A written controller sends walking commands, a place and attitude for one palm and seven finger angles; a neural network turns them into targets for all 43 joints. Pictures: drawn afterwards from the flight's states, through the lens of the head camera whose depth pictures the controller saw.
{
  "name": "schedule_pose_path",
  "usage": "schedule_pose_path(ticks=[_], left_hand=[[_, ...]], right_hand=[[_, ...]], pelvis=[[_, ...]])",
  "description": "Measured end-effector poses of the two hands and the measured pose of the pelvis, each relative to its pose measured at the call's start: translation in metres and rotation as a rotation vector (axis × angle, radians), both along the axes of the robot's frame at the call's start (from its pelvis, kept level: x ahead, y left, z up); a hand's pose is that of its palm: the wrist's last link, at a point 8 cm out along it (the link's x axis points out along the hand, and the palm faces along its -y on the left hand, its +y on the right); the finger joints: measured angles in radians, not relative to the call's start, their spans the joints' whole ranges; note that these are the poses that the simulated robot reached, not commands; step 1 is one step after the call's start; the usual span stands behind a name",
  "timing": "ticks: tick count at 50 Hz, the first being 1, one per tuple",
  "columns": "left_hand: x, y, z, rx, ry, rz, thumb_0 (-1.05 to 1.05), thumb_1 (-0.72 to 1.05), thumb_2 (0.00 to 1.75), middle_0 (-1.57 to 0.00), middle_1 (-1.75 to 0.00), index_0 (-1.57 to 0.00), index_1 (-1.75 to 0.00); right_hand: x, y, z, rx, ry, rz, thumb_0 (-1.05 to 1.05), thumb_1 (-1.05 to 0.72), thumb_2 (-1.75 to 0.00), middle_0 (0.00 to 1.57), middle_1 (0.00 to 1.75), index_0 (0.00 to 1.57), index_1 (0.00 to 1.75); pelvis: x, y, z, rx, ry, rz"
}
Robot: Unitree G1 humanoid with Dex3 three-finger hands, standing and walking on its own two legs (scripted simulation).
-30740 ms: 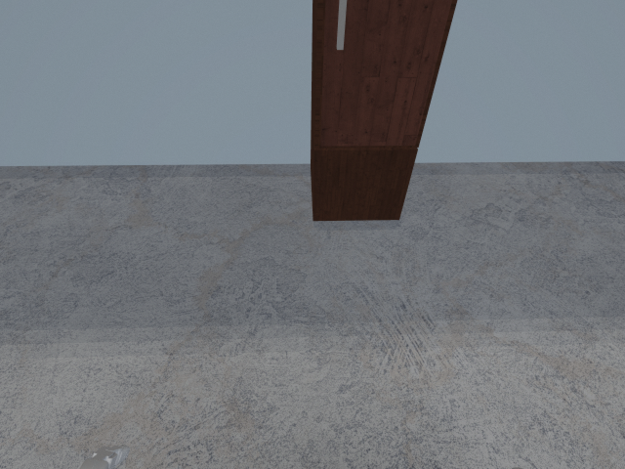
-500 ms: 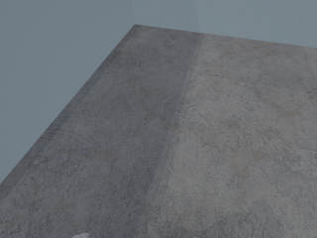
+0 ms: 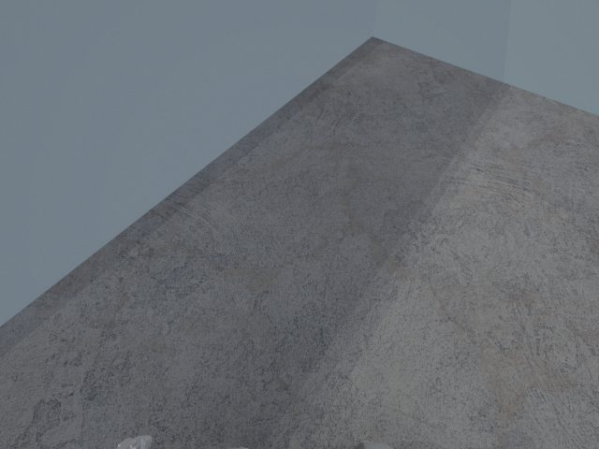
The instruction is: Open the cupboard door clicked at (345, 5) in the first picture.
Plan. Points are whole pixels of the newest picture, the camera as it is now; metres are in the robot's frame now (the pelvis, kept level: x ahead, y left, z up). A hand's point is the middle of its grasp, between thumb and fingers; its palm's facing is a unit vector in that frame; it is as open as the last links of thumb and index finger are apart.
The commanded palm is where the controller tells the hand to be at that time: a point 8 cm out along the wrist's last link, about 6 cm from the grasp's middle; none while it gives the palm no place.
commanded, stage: turn to face it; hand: left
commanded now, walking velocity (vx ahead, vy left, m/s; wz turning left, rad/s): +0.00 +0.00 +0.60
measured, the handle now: out of the picture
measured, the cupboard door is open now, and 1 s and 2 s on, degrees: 46 46 46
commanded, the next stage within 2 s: none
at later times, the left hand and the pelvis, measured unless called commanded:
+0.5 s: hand out of the picture -0.01 +0.19 -0.19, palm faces +0.34 -0.91 -0.23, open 7.4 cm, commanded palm none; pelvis +0.02 -0.02 -0.01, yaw +19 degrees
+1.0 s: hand out of the picture +0.00 +0.15 -0.16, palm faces +0.58 -0.78 -0.23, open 7.4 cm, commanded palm none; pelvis +0.05 -0.05 +0.00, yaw +37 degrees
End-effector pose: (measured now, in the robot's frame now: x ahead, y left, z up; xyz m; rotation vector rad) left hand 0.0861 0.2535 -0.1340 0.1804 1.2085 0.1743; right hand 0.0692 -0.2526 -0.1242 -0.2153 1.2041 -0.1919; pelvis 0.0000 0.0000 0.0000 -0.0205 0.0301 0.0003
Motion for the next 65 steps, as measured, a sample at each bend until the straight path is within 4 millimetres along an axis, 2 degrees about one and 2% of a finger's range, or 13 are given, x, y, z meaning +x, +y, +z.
schedule_pose_path(ticks=[5,11,17,21,23,28,33,38,43,49,55,59,65], left_hand=[[-0.006,-0.011,0.008,0.057,-0.053,0.046,0.01,0.91,0.9,-0.2,-0.29,-0.2,-0.3],[-0.043,-0.029,0.017,0.06,0.011,0.134,0.01,0.91,0.9,-0.2,-0.29,-0.2,-0.3],[-0.078,-0.039,0.006,0.004,0.069,0.222,0.01,0.91,0.9,-0.2,-0.29,-0.2,-0.3],[-0.103,-0.033,-0.015,-0.036,0.1,0.3,0.01,0.91,0.9,-0.2,-0.29,-0.2,-0.3],[-0.112,-0.027,-0.021,-0.039,0.125,0.332,0.01,0.91,0.9,-0.2,-0.29,-0.2,-0.3],[-0.108,-0.017,-0.012,-0.017,0.099,0.386,0.01,0.91,0.9,-0.2,-0.29,-0.2,-0.3],[-0.088,-0.015,0.004,0.02,0.013,0.416,0.01,0.91,0.9,-0.2,-0.29,-0.2,-0.3],[-0.075,-0.025,0.011,0.085,-0.06,0.435,0.01,0.91,0.9,-0.2,-0.29,-0.2,-0.3],[-0.088,-0.047,0.019,0.075,-0.035,0.491,0.01,0.91,0.9,-0.2,-0.29,-0.2,-0.3],[-0.112,-0.066,0.008,0.007,-0.004,0.577,0.01,0.91,0.9,-0.2,-0.29,-0.2,-0.3],[-0.156,-0.065,-0.022,-0.042,0.043,0.7,0.01,0.91,0.9,-0.2,-0.29,-0.2,-0.3],[-0.17,-0.06,-0.016,-0.028,0.072,0.758,0.01,0.91,0.9,-0.2,-0.29,-0.2,-0.3],[-0.168,-0.057,0.006,0.028,0.028,0.813,0.01,0.91,0.9,-0.2,-0.29,-0.2,-0.3]], right_hand=[[0.024,-0.024,-0.016,0.032,0.008,0.047,0.01,-0.9,-0.9,0.2,0.3,0.21,0.3],[0.059,-0.037,-0.01,0.038,0.029,0.123,0.01,-0.91,-0.9,0.2,0.3,0.2,0.3],[0.099,-0.018,0.001,0.027,0.018,0.235,0.01,-0.91,-0.9,0.19,0.29,0.2,0.3],[0.128,0.008,-0.003,0.007,-0.031,0.329,0.01,-0.91,-0.9,0.19,0.29,0.2,0.3],[0.135,0.018,-0.002,0.001,-0.047,0.363,0.01,-0.91,-0.9,0.19,0.29,0.2,0.3],[0.135,0.027,0.005,-0.008,-0.025,0.416,0.01,-0.91,-0.9,0.2,0.3,0.21,0.3],[0.134,0.019,0.0,0.003,0.026,0.444,0.01,-0.9,-0.9,0.2,0.3,0.21,0.3],[0.147,0.001,-0.02,0.028,0.056,0.457,0.01,-0.9,-0.9,0.2,0.3,0.21,0.3],[0.168,-0.002,-0.016,0.024,0.073,0.5,0.01,-0.91,-0.9,0.2,0.3,0.21,0.3],[0.194,0.025,-0.001,0.01,0.058,0.599,0.01,-0.91,-0.9,0.19,0.29,0.2,0.3],[0.219,0.072,-0.004,-0.011,-0.025,0.734,0.01,-0.91,-0.9,0.19,0.29,0.2,0.3],[0.221,0.087,0.003,-0.016,-0.03,0.787,0.01,-0.91,-0.9,0.2,0.3,0.2,0.3],[0.227,0.091,-0.002,-0.001,0.018,0.843,0.01,-0.9,-0.9,0.2,0.3,0.21,0.3]], pelvis=[[0.005,-0.026,-0.008,0.035,0.004,0.063],[0.011,-0.036,0.001,0.045,-0.003,0.153],[0.017,-0.035,0.005,0.057,0.007,0.232],[0.019,-0.023,-0.009,0.03,0.009,0.288],[0.018,-0.021,-0.011,0.035,0.006,0.311],[0.02,-0.026,-0.002,0.013,0.002,0.369],[0.026,-0.036,0.002,0.007,0.001,0.424],[0.039,-0.056,-0.009,0.035,0.013,0.478],[0.044,-0.059,-0.001,0.042,-0.002,0.554],[0.049,-0.054,0.004,0.056,0.009,0.636],[0.044,-0.039,-0.014,0.036,0.004,0.717],[0.046,-0.04,-0.007,0.024,0.005,0.758],[0.055,-0.046,0.0,0.012,0.006,0.824]])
